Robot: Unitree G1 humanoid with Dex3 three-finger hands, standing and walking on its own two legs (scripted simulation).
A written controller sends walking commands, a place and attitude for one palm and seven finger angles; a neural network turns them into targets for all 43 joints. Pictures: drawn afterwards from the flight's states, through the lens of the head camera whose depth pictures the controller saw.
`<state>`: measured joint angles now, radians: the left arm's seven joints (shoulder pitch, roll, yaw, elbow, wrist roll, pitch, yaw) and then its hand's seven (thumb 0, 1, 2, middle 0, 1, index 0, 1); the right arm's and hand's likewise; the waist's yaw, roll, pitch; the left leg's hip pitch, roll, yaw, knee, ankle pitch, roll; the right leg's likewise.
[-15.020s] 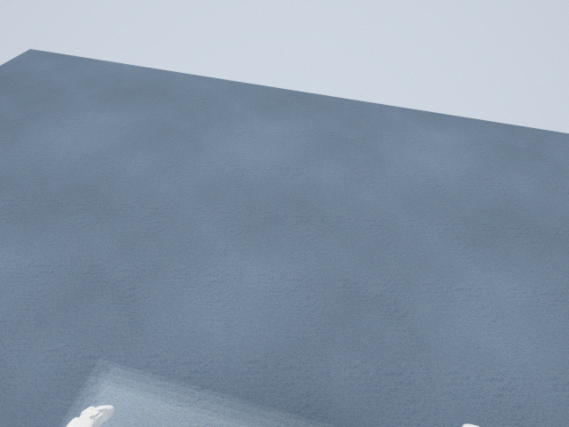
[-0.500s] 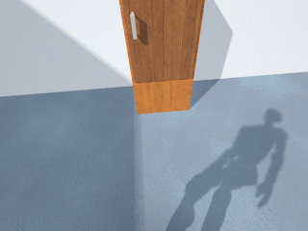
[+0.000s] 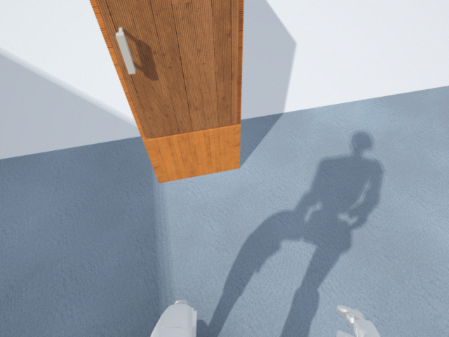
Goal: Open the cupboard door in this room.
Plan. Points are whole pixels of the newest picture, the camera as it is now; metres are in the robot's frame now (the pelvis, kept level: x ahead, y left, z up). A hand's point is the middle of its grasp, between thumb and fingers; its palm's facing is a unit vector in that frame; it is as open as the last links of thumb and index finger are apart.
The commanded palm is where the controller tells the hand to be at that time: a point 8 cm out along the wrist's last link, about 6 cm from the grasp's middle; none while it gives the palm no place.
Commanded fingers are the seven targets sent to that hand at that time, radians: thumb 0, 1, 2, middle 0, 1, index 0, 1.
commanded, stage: walk to a spot facing it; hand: left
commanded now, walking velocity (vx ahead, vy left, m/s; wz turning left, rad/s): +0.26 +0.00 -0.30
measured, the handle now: (126, 50) +0.89 +0.42 +0.02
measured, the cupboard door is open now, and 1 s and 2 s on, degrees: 0 0 0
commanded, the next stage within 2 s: turn to face it in 0.04 s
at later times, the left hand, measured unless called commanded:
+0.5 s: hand (148, 250) +0.31 +0.23 -0.16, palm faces +0.01 -0.97 -0.24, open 7.3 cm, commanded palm none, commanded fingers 0.00 0.90 0.90 -0.20 -0.30 -0.20 -0.30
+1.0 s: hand (129, 329) +0.15 +0.23 -0.18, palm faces +0.31 -0.91 -0.26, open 7.3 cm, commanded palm none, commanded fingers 0.00 0.90 0.90 -0.20 -0.30 -0.20 -0.30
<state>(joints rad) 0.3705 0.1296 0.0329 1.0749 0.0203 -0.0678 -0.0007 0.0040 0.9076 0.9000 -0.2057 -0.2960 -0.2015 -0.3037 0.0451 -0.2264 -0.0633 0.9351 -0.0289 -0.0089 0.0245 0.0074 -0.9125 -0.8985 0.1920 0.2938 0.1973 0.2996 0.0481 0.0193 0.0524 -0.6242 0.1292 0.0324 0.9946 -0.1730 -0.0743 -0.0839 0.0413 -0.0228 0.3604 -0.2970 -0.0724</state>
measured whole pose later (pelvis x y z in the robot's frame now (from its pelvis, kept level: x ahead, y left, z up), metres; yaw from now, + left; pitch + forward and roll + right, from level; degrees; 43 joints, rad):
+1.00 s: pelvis +0.19 +0.02 -0.01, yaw +15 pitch +0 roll +0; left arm 0.25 0.23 0.06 1.02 0.03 0.01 0.02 0.00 0.92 0.90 -0.21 -0.30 -0.20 -0.30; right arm 0.10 -0.23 -0.06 0.97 -0.01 0.04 0.01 0.01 -0.91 -0.90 0.19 0.29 0.20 0.30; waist 0.04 -0.02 0.09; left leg -0.28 0.04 0.06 0.69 -0.39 -0.04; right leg -0.28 -0.14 -0.26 0.57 -0.27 -0.01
